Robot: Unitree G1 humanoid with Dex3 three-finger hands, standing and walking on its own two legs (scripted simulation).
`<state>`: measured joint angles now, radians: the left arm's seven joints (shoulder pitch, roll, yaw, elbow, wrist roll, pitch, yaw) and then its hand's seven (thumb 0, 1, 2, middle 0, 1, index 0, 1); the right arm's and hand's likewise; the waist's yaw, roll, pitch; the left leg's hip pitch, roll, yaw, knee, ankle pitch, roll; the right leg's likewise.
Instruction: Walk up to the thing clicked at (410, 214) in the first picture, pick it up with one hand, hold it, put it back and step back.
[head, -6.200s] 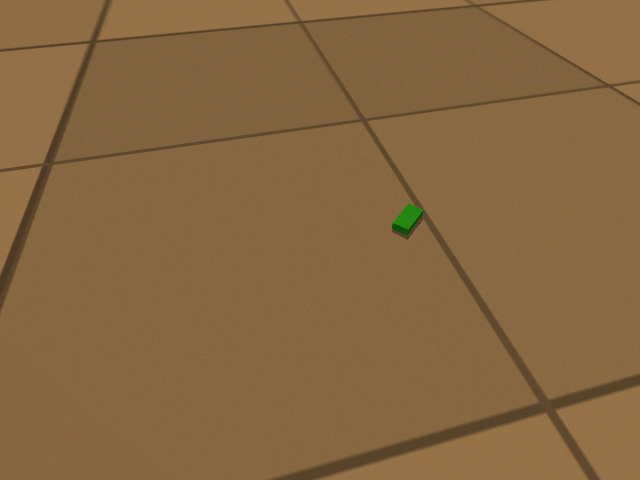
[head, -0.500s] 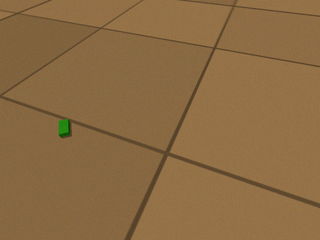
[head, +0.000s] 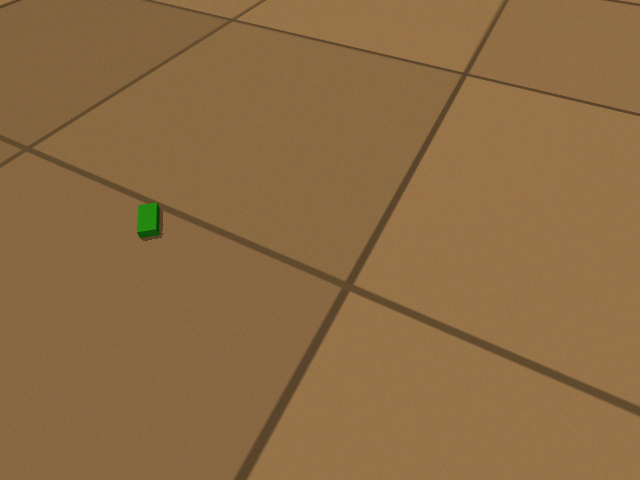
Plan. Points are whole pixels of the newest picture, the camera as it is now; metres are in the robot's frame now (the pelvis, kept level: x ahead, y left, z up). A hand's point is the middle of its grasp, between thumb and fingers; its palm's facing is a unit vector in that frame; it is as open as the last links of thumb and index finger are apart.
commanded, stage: walk up
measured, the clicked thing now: (148, 219) +1.22 +0.71 -0.75
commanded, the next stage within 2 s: stand in 1.90 s
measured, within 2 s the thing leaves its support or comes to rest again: neither
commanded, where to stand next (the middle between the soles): +0.06 +0.02 m, yaw +30 degrees
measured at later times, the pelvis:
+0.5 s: pelvis +0.01 +0.02 -0.01, yaw +16 degrees
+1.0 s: pelvis +0.01 +0.00 -0.02, yaw +27 degrees
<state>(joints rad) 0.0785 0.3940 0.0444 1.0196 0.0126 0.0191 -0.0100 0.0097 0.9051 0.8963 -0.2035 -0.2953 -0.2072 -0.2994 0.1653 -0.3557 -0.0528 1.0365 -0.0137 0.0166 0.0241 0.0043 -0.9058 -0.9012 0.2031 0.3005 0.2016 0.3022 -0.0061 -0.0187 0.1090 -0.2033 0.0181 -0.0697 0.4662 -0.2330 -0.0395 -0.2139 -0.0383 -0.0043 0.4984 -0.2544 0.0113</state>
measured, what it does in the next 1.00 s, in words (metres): steps on the spot, turning left: left foot, then right foot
